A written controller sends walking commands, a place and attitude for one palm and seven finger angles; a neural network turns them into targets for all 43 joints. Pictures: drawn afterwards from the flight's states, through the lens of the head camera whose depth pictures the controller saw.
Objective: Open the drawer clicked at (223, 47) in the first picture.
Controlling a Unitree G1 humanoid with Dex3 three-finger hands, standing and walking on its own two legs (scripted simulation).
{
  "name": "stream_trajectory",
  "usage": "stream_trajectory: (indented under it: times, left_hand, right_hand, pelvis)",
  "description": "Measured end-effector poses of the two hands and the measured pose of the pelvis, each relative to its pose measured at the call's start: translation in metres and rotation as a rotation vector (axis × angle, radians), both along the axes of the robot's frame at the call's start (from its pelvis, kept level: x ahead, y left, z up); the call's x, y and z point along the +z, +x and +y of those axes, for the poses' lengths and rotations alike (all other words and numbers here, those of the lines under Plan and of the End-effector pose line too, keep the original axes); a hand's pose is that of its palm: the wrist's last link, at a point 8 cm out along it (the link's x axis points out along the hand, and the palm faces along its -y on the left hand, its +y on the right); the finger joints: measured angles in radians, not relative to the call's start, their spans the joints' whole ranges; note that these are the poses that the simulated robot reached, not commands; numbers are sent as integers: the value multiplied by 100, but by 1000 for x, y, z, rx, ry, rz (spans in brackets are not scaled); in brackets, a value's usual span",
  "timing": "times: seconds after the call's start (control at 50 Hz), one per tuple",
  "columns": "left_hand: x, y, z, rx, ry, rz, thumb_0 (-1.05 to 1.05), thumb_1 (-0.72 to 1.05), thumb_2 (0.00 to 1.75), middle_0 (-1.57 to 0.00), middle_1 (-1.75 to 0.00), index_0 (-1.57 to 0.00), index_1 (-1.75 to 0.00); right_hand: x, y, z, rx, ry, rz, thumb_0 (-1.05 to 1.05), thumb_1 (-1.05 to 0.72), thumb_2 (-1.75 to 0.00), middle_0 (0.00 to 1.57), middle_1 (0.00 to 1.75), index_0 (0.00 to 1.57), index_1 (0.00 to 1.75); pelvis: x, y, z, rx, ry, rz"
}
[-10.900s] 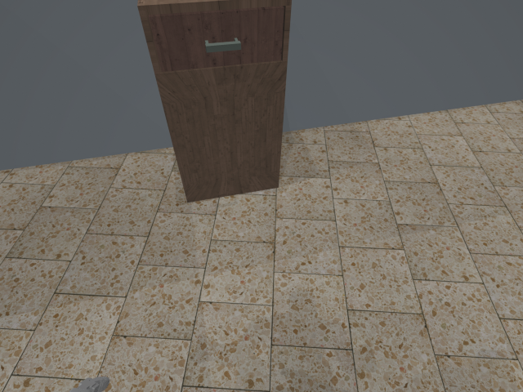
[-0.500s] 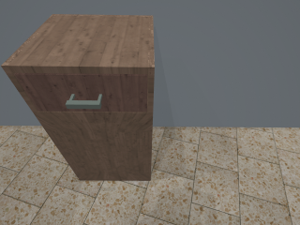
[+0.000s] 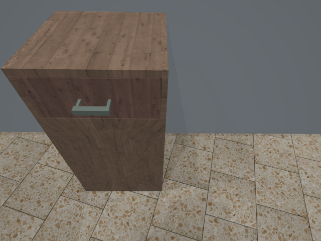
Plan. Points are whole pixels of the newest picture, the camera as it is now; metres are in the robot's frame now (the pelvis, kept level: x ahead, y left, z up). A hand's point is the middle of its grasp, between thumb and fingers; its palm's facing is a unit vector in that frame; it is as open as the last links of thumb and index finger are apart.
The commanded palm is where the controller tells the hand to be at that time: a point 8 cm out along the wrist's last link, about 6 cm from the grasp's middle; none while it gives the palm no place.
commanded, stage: look again from close up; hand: left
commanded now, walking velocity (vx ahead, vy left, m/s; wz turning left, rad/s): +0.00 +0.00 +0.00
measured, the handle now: (93, 106) +0.50 +0.26 +0.02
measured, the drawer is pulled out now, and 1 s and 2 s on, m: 0.00 0.00 0.00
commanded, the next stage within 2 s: raise the hand with hooked fingers in 0.14 s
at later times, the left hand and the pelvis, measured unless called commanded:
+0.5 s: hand (81, 210) +0.19 +0.20 -0.01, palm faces +0.02 -0.46 -0.89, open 7.8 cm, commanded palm +0.11 +0.22 -0.02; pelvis -0.04 +0.00 -0.02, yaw +1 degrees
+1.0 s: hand (75, 203) +0.20 +0.21 +0.02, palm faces +0.06 -0.10 -0.99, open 10.6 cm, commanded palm +0.15 +0.22 +0.06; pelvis -0.06 -0.03 -0.02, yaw +2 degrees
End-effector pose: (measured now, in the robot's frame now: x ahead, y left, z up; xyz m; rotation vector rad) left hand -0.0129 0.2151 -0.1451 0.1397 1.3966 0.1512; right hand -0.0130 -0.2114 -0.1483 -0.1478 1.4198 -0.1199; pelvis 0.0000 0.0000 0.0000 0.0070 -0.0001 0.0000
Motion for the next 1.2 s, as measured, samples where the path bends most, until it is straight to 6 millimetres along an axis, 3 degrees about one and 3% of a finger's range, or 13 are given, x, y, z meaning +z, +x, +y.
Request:
stream_trajectory:
  times: [0.28, 0.36, 0.4, 0.46, 0.52, 0.58, 0.64, 0.7, 0.76, 0.86, 1.02, 1.1, 1.2]
  left_hand:
    - [5, 2, 6, -57, 28, -21, 1, 92, 90, -20, -30, -20, -30]
    - [72, 73, 36, -213, 293, -399, 4, 93, 89, -20, -32, -21, -31]
    - [112, 113, 38, -333, 442, -581, 4, 91, 88, -20, -33, -21, -33]
    - [166, 164, 24, -563, 690, -815, 3, 85, 86, -20, -36, -21, -36]
    - [188, 184, -3, -742, 877, -955, 2, 79, 84, -20, -39, -21, -39]
    - [175, 172, -29, -869, 922, -982, 1, 72, 81, -20, -43, -21, -43]
    - [153, 143, -39, -950, 948, -926, 1, 64, 78, -21, -47, -22, -47]
    - [141, 113, -30, -977, 1028, -836, 0, 56, 75, -23, -52, -24, -52]
    - [147, 101, -8, -959, 1141, -793, 0, 48, 72, -24, -57, -25, -57]
    - [183, 125, 16, -862, 1244, -843, 0, 35, 67, -26, -64, -27, -64]
    - [217, 189, -7, -948, 1143, -894, 0, 18, 59, -26, -76, -27, -76]
    - [220, 194, -8, -994, 1090, -894, 0, 9, 55, -27, -82, -28, -82]
    - [231, 190, 8, -978, 1124, -908, 0, -3, 50, -28, -89, -29, -89]
  right_hand:
    - [3, 0, -1, -4, -15, -34, 1, -92, -90, 20, 30, 21, 30]
    - [10, 31, -17, -11, -62, -315, 2, -93, -90, 20, 30, 21, 30]
    - [11, 53, -23, 16, -58, -436, 2, -92, -90, 20, 30, 21, 30]
    - [17, 92, -30, 74, -47, -588, 2, -92, -90, 20, 30, 20, 30]
    - [31, 126, -35, 100, -29, -683, 2, -91, -90, 20, 30, 20, 30]
    - [48, 151, -37, 137, -9, -720, 1, -91, -90, 20, 30, 20, 30]
    - [60, 172, -37, 207, -10, -725, 1, -91, -90, 20, 30, 20, 30]
    - [64, 189, -33, 266, -15, -724, 1, -91, -90, 20, 30, 20, 30]
    - [60, 201, -25, 303, -11, -723, 1, -91, -90, 20, 30, 20, 30]
    - [50, 201, -7, 305, 34, -723, 1, -91, -90, 20, 30, 20, 30]
    - [38, 162, -3, 220, 82, -615, 1, -90, -90, 20, 30, 21, 30]
    - [34, 143, -17, 173, 50, -551, 1, -90, -90, 20, 30, 21, 30]
    - [30, 134, -34, 162, -12, -484, 1, -90, -90, 20, 30, 21, 30]
  pelvis:
    - [0, -7, 5, -6, -7, 9]
    - [-3, -17, 7, 6, 27, 25]
    - [-7, -24, 8, 25, 34, 43]
    - [-12, -37, 8, 27, 23, 78]
    - [-17, -48, 2, -6, 30, 111]
    - [-22, -55, -7, -30, 44, 132]
    - [-25, -61, -16, -26, 50, 133]
    - [-28, -65, -24, -9, 44, 127]
    - [-31, -68, -30, 18, 33, 120]
    - [-32, -70, -35, 59, 12, 92]
    - [-17, -60, -29, 24, 24, 84]
    - [-12, -53, -24, 1, 29, 75]
    - [-9, -47, -15, 6, 21, 67]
